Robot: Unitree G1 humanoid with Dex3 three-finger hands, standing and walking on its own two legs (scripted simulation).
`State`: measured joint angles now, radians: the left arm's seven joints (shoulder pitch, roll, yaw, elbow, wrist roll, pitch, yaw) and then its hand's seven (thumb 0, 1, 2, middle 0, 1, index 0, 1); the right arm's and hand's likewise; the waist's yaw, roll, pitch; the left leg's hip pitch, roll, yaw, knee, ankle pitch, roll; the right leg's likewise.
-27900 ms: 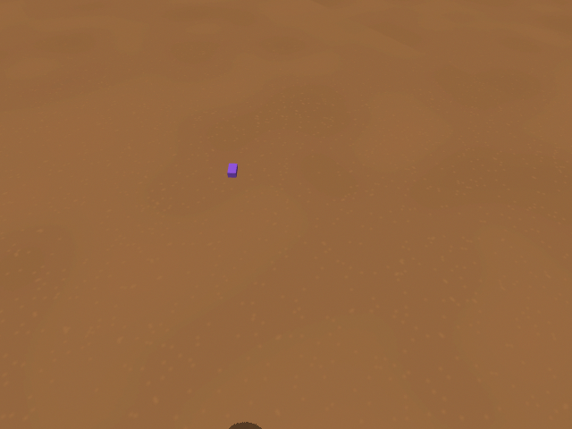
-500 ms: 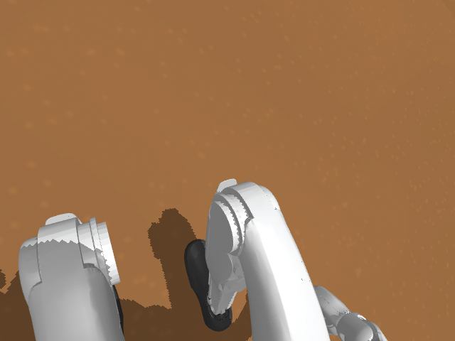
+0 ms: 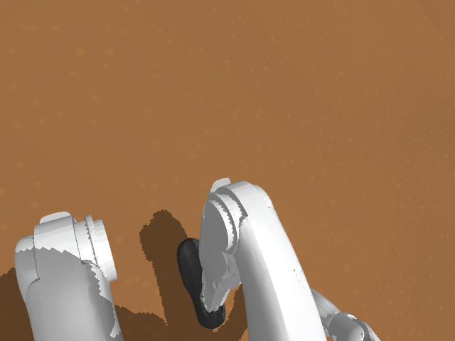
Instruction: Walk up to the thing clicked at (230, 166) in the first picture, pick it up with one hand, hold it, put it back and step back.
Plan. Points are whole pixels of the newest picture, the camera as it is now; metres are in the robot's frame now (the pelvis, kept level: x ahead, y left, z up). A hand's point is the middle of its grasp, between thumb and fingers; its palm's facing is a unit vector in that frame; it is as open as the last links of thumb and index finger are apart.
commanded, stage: open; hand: left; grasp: from above
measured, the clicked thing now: out of the picture +0.37 +0.37 -0.28
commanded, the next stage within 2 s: withdraw in 0.82 s
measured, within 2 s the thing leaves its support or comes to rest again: neither
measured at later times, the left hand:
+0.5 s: hand out of the picture +0.36 +0.36 -0.24, palm faces -0.47 -0.17 -0.87, open 10.5 cm
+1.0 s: hand out of the picture +0.37 +0.36 -0.25, palm faces -0.44 -0.17 -0.88, open 11.6 cm
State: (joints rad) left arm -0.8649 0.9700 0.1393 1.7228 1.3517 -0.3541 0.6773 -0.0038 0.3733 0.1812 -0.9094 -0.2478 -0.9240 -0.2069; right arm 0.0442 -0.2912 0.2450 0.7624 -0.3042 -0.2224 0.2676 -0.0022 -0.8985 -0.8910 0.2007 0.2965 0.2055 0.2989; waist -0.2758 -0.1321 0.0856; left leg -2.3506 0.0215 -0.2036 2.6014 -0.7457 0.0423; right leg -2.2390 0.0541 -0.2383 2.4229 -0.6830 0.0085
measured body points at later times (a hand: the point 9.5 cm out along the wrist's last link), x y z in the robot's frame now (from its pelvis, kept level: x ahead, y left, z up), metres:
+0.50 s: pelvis +0.00 +0.00 +0.00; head +0.24 +0.15 +0.35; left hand +0.38 +0.37 -0.19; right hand +0.10 -0.25 -0.07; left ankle +0.06 +0.11 -0.26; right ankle +0.11 -0.10 -0.26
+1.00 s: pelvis +0.00 +0.00 +0.00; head +0.24 +0.15 +0.35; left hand +0.39 +0.36 -0.20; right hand +0.10 -0.25 -0.06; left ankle +0.06 +0.11 -0.26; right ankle +0.11 -0.10 -0.26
